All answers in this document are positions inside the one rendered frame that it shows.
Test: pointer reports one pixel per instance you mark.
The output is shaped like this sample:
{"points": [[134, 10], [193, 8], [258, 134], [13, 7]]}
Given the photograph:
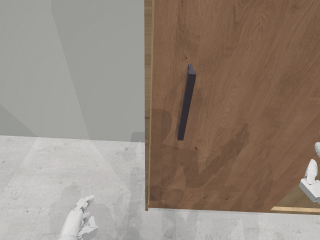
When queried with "handle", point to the handle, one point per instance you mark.
{"points": [[190, 82]]}

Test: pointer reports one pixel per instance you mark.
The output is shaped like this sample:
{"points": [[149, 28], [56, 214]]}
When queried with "left robot hand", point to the left robot hand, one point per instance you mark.
{"points": [[76, 219]]}

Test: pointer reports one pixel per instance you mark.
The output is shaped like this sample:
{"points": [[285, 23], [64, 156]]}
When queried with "right robot hand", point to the right robot hand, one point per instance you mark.
{"points": [[309, 186]]}

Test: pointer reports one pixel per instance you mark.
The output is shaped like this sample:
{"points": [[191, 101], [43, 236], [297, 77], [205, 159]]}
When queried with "wardrobe door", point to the wardrobe door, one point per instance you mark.
{"points": [[296, 198], [254, 116]]}

